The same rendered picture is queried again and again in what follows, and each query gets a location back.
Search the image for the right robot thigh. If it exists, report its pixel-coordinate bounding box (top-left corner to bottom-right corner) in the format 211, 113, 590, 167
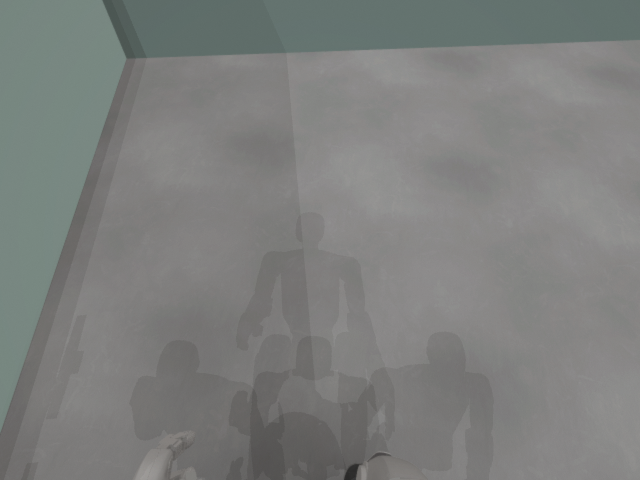
356, 456, 429, 480

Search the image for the left robot hand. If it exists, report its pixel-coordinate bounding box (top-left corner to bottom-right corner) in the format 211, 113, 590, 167
133, 430, 202, 480

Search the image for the robot right shin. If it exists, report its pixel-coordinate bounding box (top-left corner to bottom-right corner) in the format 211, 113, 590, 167
366, 451, 392, 462

